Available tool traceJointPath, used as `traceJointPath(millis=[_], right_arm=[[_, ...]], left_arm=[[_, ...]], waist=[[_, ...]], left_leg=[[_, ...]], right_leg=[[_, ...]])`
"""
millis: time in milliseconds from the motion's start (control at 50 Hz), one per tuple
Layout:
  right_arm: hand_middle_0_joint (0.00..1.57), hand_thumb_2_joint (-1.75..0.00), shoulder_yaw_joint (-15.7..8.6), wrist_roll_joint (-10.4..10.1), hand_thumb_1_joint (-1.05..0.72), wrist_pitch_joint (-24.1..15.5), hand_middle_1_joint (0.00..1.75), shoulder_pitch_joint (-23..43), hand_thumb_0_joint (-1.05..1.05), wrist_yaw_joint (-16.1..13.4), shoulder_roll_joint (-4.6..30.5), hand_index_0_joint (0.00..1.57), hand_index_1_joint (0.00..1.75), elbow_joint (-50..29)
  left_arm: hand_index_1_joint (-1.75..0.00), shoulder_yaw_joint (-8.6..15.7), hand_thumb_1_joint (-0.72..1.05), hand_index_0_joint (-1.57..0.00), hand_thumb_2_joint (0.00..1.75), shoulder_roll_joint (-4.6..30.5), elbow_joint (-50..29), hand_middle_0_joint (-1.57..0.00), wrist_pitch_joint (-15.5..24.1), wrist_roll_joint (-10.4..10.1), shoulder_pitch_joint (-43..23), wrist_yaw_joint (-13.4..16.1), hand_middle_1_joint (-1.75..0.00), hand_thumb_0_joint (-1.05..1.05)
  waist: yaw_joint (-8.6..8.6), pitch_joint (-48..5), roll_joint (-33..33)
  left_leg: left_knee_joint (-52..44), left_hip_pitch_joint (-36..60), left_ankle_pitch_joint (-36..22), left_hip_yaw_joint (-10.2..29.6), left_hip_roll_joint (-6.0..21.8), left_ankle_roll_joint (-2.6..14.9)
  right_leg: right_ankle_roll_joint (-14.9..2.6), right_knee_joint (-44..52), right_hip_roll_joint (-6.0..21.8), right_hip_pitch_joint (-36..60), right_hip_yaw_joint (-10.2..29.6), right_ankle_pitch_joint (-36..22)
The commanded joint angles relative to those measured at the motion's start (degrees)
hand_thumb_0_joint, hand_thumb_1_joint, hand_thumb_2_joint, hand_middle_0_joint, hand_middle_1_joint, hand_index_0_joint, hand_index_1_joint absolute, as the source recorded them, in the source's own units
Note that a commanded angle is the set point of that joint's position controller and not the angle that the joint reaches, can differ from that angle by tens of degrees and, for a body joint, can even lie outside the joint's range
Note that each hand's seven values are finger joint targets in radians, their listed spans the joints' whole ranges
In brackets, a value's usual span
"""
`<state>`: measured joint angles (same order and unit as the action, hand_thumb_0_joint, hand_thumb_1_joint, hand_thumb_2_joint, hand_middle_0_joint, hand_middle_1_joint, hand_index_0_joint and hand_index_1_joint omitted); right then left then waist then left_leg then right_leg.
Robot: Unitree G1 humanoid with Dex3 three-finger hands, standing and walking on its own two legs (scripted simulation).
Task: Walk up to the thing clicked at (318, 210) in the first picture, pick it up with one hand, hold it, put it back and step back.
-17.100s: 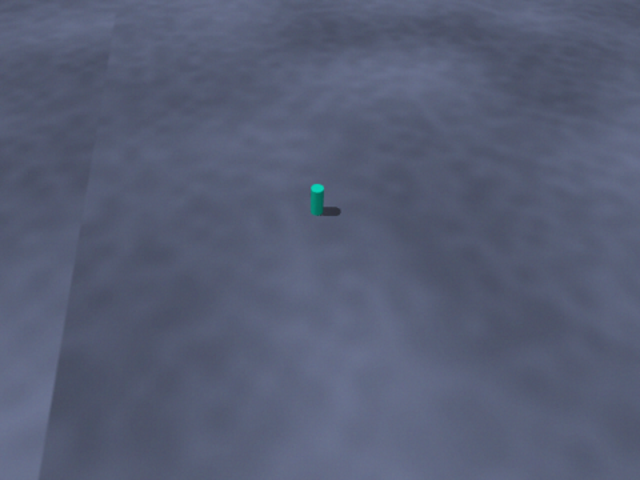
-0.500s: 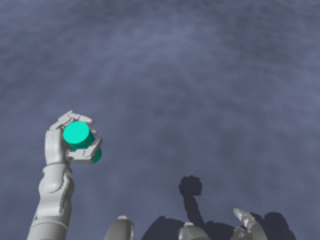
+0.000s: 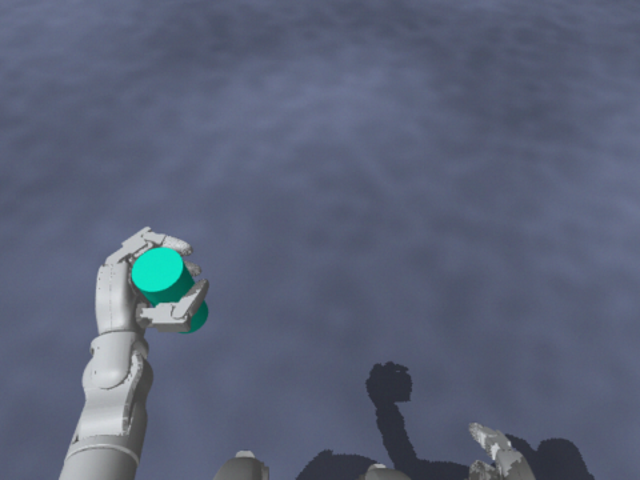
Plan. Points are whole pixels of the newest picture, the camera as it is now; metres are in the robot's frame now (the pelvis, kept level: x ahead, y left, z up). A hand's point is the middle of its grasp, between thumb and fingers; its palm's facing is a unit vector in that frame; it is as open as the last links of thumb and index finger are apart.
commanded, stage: hold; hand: left
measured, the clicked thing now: (174, 294) +0.34 +0.19 +0.01
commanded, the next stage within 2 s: none
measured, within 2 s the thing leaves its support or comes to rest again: neither
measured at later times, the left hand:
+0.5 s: hand (171, 280) +0.33 +0.18 +0.06, palm faces +0.19 -0.98 -0.01, open 7.6 cm
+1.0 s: hand (171, 280) +0.33 +0.18 +0.06, palm faces +0.19 -0.98 -0.01, open 7.6 cm
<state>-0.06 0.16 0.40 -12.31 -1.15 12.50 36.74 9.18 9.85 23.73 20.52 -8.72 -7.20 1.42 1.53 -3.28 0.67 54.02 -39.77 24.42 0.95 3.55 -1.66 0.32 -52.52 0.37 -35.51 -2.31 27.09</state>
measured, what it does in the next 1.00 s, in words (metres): stands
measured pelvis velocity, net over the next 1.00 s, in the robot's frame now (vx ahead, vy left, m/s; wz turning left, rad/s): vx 0.00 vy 0.00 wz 0.00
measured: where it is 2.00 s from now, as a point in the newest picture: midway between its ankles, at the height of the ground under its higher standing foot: outside the picture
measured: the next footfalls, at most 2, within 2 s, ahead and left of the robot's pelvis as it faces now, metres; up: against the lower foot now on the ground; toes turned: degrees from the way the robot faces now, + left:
none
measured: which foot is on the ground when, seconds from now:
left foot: down 0.00-1.00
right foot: down 0.00-1.00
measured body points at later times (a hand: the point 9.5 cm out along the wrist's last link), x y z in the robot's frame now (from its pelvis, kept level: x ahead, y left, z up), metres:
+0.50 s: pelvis +0.00 +0.00 +0.01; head +0.05 +0.01 +0.46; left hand +0.32 +0.23 +0.06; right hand +0.14 -0.24 -0.10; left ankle +0.02 +0.14 -0.69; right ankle -0.01 -0.12 -0.69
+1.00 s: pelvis +0.00 +0.00 +0.02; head +0.04 +0.01 +0.46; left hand +0.32 +0.23 +0.06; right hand +0.13 -0.24 -0.09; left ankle +0.02 +0.14 -0.69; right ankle -0.01 -0.12 -0.69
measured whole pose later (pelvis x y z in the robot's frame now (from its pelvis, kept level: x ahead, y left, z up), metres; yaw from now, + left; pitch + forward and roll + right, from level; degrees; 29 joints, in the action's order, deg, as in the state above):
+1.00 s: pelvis +0.00 +0.00 +0.02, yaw +0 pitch +7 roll -1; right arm -0.4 0.1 0.2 -12.5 -0.6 12.3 37.4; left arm 8.3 9.1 24.0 19.7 -8.2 -7.1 2.1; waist 1.2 -1.6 0.7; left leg 48.1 -32.8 21.9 0.4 3.2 -1.4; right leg 0.6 -46.6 0.6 -28.7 -2.0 24.4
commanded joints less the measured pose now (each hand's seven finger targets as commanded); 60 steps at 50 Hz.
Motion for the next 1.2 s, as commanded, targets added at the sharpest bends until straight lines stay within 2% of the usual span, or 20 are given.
traceJointPath(millis=[0,40,120,200,220,320,360,440,460,520,560,600,660,720,800,880,940,1000,1020,1180], right_arm=[[0.20,-0.89,-3.0,0.1,-0.90,-2.3,0.30,0.1,0.00,-0.7,7.3,0.20,0.30,-6.4],[0.20,-0.89,-3.0,0.0,-0.89,-2.2,0.30,0.3,0.00,-0.6,7.3,0.20,0.30,-6.5],[0.20,-0.90,-3.3,0.0,-0.90,-2.2,0.30,0.8,0.00,-0.5,7.6,0.20,0.30,-6.7],[0.20,-0.90,-3.2,0.0,-0.90,-2.4,0.30,1.4,0.00,-0.2,7.4,0.20,0.30,-7.0],[0.20,-0.90,-3.0,0.0,-0.90,-2.4,0.30,0.8,0.00,-0.3,7.0,0.20,0.30,-6.8],[0.20,-0.90,-3.2,0.0,-0.90,-2.2,0.30,1.2,0.00,-0.4,7.1,0.20,0.30,-6.6],[0.20,-0.90,-3.0,-0.1,-0.90,-2.4,0.30,1.4,0.00,-0.4,7.1,0.20,0.30,-7.0],[0.20,-0.90,-3.1,-0.1,-0.90,-2.5,0.30,1.3,0.00,-0.4,6.9,0.20,0.30,-6.4],[0.20,-0.90,-3.2,0.0,-0.90,-2.5,0.30,1.2,0.00,-0.4,7.1,0.20,0.30,-6.4],[0.20,-0.90,-3.3,-0.1,-0.90,-2.5,0.30,1.2,0.00,-0.5,7.4,0.20,0.30,-6.6],[0.20,-0.90,-3.1,-0.1,-0.90,-2.5,0.30,1.3,0.00,-0.5,7.1,0.20,0.30,-6.3],[0.20,-0.90,-2.9,-0.1,-0.90,-2.5,0.30,1.3,0.00,-0.5,6.8,0.20,0.30,-6.5],[0.20,-0.90,-3.2,0.0,-0.90,-2.6,0.30,1.2,0.00,-0.3,7.1,0.20,0.30,-6.1],[0.20,-0.90,-3.2,-0.1,-0.90,-2.8,0.30,1.8,0.00,0.0,7.0,0.20,0.30,-6.4],[0.20,-0.90,-3.2,-0.1,-0.90,-2.7,0.30,2.1,0.00,-0.1,7.1,0.20,0.30,-6.6],[0.20,-0.90,-3.3,0.0,-0.90,-2.6,0.30,1.5,0.00,-0.1,7.2,0.20,0.30,-6.4],[0.20,-0.90,-3.5,-0.1,-0.90,-2.8,0.30,1.7,0.00,-0.1,7.3,0.20,0.30,-6.4],[0.20,-0.90,-3.1,-0.2,-0.90,-3.0,0.30,2.3,0.00,-0.2,7.1,0.20,0.30,-6.8],[0.20,-0.90,-3.3,-0.2,-0.90,-3.0,0.30,1.4,0.00,-0.3,7.4,0.20,0.30,-6.2],[0.20,-0.90,-3.3,-0.2,-0.90,-2.9,0.30,1.9,0.00,-0.3,7.3,0.20,0.30,-6.2]], left_arm=[[-1.31,2.2,0.36,-1.25,1.20,7.4,-15.8,-1.23,5.4,-0.4,-17.0,-0.1,-1.32,0.00],[-1.31,3.4,0.39,-1.26,1.21,8.0,-14.1,-1.24,5.0,-0.3,-15.1,0.3,-1.32,0.00],[-1.32,1.8,0.34,-1.23,1.19,6.4,-14.8,-1.22,5.1,-0.2,-16.3,0.4,-1.32,0.00],[-1.32,2.1,0.32,-1.23,1.19,6.7,-16.2,-1.22,5.4,-0.3,-17.0,0.7,-1.32,0.00],[-1.31,2.2,0.30,-1.22,1.17,6.5,-15.9,-1.21,5.3,-0.3,-15.6,0.8,-1.31,0.00],[-1.31,2.2,0.31,-1.22,1.18,6.6,-15.6,-1.22,5.1,0.0,-15.6,1.1,-1.31,0.00],[-1.32,1.0,0.33,-1.23,1.19,5.7,-16.9,-1.23,4.8,0.0,-15.8,1.0,-1.32,0.00],[-1.32,2.1,0.35,-1.24,1.19,6.8,-17.3,-1.23,4.7,0.1,-17.2,1.2,-1.32,0.00],[-1.32,0.8,0.36,-1.24,1.19,5.5,-15.5,-1.23,4.3,0.2,-15.1,1.1,-1.32,0.00],[-1.33,0.3,0.37,-1.25,1.21,5.4,-15.8,-1.24,4.1,0.2,-16.0,1.2,-1.33,0.00],[-1.34,1.9,0.38,-1.25,1.20,6.6,-15.4,-1.24,4.1,0.0,-16.5,1.0,-1.34,0.00],[-1.34,0.4,0.37,-1.26,1.20,5.4,-16.4,-1.25,4.0,0.0,-16.7,0.9,-1.34,0.00],[-1.34,0.1,0.37,-1.25,1.20,4.6,-15.1,-1.24,3.8,0.1,-16.7,1.1,-1.34,0.00],[-1.35,1.8,0.34,-1.26,1.20,6.2,-15.9,-1.25,4.3,0.1,-16.9,1.2,-1.34,0.00],[-1.35,2.4,0.36,-1.27,1.21,6.4,-14.0,-1.26,4.2,0.2,-16.4,1.2,-1.35,0.00],[-1.34,0.8,0.38,-1.25,1.21,5.5,-15.3,-1.24,4.7,0.1,-17.8,0.6,-1.34,0.00],[-1.35,2.0,0.37,-1.26,1.21,6.6,-15.2,-1.26,5.1,-0.1,-16.8,0.4,-1.35,0.00],[-1.35,0.5,0.35,-1.27,1.20,5.6,-16.4,-1.26,5.0,-0.2,-17.4,0.4,-1.34,0.00],[-1.34,1.7,0.36,-1.26,1.20,6.4,-15.5,-1.25,5.0,-0.3,-18.0,0.5,-1.34,0.00],[-1.33,1.5,0.36,-1.25,1.19,6.4,-15.6,-1.25,5.2,0.0,-18.6,0.5,-1.33,0.00]], waist=[[0.63,-18.8,0.6],[-0.06,-18.0,0.5],[0.37,-16.1,1.6],[0.17,-16.4,1.3],[-0.26,-18.1,1.2],[0.03,-15.8,0.8],[0.24,-16.3,0.7],[-0.01,-16.0,1.7],[0.36,-16.0,1.0],[0.62,-15.8,1.3],[0.24,-15.9,-0.2],[0.10,-16.2,0.6],[0.49,-14.8,1.3],[-0.50,-14.9,0.9],[-0.34,-13.8,0.6],[0.32,-15.4,1.6],[-0.02,-16.1,0.3],[0.05,-15.2,1.0],[0.22,-15.7,0.7],[0.06,-15.3,1.0]], left_leg=[[-6.3,13.8,-17.4,-1.0,-2.2,2.12],[-6.9,13.2,-16.6,-1.3,-2.4,2.11],[-8.2,14.8,-15.8,-0.9,-2.2,1.73],[-8.9,14.9,-14.7,-0.7,-2.2,1.65],[-8.4,15.3,-16.7,-1.0,-2.3,1.81],[-9.5,15.1,-14.0,-1.1,-2.4,1.72],[-9.7,15.8,-15.0,-1.2,-2.4,1.79],[-10.3,16.6,-15.1,-1.1,-2.4,1.62],[-10.6,17.4,-15.5,-0.9,-2.2,1.64],[-10.9,17.7,-16.3,-0.8,-2.2,1.60],[-10.2,16.7,-17.5,-1.2,-2.4,1.99],[-10.6,17.7,-17.9,-1.3,-2.4,1.95],[-11.1,18.4,-17.9,-0.9,-2.2,1.74],[-11.6,17.8,-16.5,-0.9,-2.2,1.61],[-12.3,17.0,-14.6,-0.9,-2.2,1.57],[-11.7,18.6,-16.6,-1.2,-2.3,1.74],[-11.8,18.4,-16.2,-1.1,-2.3,1.83],[-12.5,18.5,-14.6,-1.1,-2.4,1.62],[-12.2,18.9,-15.5,-1.1,-2.3,1.81],[-12.4,18.8,-15.5,-1.2,-2.4,1.72]], right_leg=[[-0.03,7.9,-1.1,7.1,0.4,-22.1],[0.04,8.5,-0.9,8.4,0.6,-21.8],[-0.34,8.7,-1.2,6.4,0.0,-19.8],[-0.36,9.2,-1.2,7.7,-0.1,-18.7],[-0.14,9.3,-1.0,9.3,0.1,-20.9],[-0.16,10.3,-1.1,8.9,0.1,-18.5],[-0.07,10.6,-1.0,9.7,0.3,-19.8],[-0.22,10.8,-1.1,9.7,0.0,-19.3],[-0.22,10.8,-1.3,9.4,-0.2,-19.4],[-0.25,11.1,-1.3,10.0,-0.4,-20.1],[0.15,11.5,-0.9,11.1,0.1,-22.3],[0.08,11.6,-0.9,11.4,0.1,-22.5],[-0.16,11.6,-1.1,10.0,-0.3,-21.5],[-0.32,11.7,-1.1,10.8,-0.4,-20.0],[-0.31,12.1,-1.1,10.8,-0.3,-18.6],[-0.22,12.2,-1.0,10.5,0.0,-20.4],[-0.08,12.3,-0.9,11.1,0.0,-20.4],[-0.24,12.7,-0.9,11.1,-0.1,-18.9],[-0.09,12.7,-0.9,11.0,0.0,-19.6],[-0.20,12.8,-0.8,11.6,0.0,-19.7]])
